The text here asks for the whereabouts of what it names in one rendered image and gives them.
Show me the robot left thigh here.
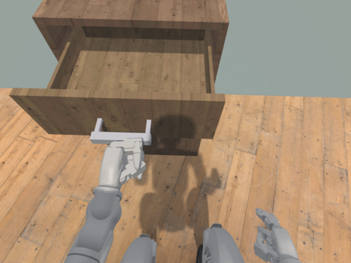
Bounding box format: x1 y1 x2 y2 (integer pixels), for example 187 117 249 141
120 237 157 263

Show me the left robot forearm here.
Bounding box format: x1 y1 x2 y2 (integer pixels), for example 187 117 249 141
64 186 122 263

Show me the right robot hand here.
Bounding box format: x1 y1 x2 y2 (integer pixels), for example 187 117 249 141
254 208 299 263

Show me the drawer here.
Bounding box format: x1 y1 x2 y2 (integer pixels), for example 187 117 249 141
9 26 225 139

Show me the left robot hand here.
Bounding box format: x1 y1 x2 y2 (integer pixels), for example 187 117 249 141
99 138 146 190

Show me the robot right shin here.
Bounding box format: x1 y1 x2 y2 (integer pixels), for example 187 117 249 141
202 223 222 263

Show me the handle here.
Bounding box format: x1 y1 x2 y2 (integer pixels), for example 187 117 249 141
90 118 151 145

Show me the cabinet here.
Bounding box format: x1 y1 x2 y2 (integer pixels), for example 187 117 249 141
32 0 229 156

